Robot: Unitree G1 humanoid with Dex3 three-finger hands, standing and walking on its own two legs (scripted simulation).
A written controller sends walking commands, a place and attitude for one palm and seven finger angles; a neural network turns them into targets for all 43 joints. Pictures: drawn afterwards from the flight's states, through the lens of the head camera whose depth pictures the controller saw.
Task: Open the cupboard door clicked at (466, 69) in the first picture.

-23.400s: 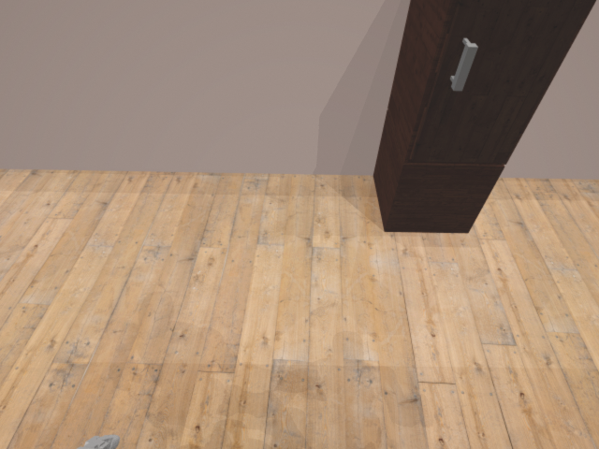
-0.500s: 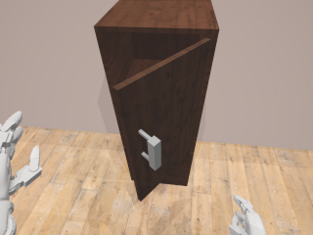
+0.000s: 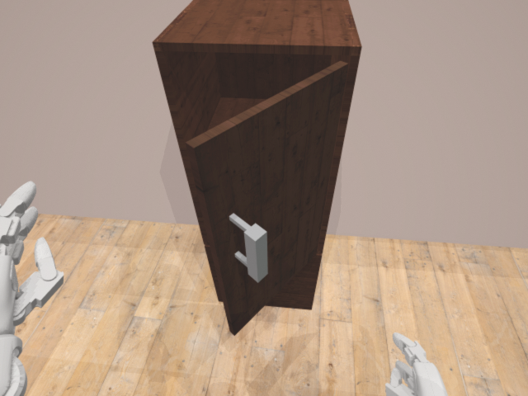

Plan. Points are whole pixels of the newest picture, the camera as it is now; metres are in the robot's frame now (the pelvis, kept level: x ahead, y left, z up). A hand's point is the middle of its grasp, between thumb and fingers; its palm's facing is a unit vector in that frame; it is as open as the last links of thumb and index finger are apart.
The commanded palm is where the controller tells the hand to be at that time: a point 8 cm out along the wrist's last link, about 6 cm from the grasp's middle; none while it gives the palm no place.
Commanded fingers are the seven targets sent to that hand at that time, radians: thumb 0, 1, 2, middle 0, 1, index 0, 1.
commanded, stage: step back with the hand held close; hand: left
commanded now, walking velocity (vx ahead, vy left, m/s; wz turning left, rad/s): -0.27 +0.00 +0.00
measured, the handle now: (247, 247) +0.35 +0.08 +0.02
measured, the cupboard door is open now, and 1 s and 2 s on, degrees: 52 52 52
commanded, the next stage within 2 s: stop stepping back and stand still in 1.52 s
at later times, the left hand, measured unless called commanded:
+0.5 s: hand (23, 326) +0.14 +0.28 +0.15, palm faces +0.44 -0.74 -0.51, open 7.4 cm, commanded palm +0.07 +0.31 +0.17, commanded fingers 0.00 0.90 0.90 -0.20 -0.30 -0.20 -0.30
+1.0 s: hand out of the picture +0.09 +0.27 +0.15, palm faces +0.45 -0.74 -0.49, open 7.4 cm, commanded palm +0.02 +0.31 +0.17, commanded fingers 0.00 0.90 0.90 -0.20 -0.30 -0.20 -0.30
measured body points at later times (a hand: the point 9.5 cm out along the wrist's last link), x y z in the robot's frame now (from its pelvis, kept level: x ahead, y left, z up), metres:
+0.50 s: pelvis -0.07 +0.01 -0.02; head -0.05 +0.02 +0.43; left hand +0.11 +0.31 +0.18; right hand +0.11 -0.23 -0.09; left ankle -0.04 +0.12 -0.74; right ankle +0.03 -0.14 -0.74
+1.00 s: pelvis -0.12 +0.01 -0.03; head -0.09 +0.02 +0.42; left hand +0.06 +0.31 +0.18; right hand +0.06 -0.24 -0.10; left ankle -0.05 +0.12 -0.74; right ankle +0.03 -0.13 -0.74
